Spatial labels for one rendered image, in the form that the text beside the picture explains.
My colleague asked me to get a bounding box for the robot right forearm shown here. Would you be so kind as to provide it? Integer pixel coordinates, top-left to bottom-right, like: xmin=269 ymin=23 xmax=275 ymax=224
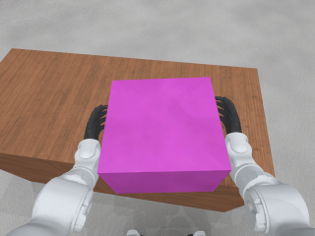
xmin=224 ymin=132 xmax=310 ymax=223

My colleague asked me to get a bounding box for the carton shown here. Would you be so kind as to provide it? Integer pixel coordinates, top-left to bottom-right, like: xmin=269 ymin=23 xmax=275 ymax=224
xmin=97 ymin=77 xmax=232 ymax=194

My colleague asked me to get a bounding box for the right robot hand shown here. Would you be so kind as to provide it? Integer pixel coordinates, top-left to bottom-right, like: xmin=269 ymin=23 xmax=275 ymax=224
xmin=215 ymin=96 xmax=242 ymax=134

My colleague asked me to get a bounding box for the pedestal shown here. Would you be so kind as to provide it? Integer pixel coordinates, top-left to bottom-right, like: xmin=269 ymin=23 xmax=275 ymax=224
xmin=0 ymin=48 xmax=276 ymax=212

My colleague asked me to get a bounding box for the right robot upper arm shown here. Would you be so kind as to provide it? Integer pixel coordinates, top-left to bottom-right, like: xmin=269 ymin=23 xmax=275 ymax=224
xmin=244 ymin=184 xmax=315 ymax=236

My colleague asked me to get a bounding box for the robot left forearm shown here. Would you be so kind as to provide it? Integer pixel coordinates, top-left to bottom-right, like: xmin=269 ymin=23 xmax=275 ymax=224
xmin=31 ymin=139 xmax=101 ymax=218

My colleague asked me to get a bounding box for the left robot hand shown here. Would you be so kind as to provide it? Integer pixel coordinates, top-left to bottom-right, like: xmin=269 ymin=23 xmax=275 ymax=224
xmin=84 ymin=105 xmax=108 ymax=141

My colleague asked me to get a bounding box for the left robot upper arm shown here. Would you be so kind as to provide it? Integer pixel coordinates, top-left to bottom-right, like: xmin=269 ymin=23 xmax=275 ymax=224
xmin=5 ymin=177 xmax=95 ymax=236

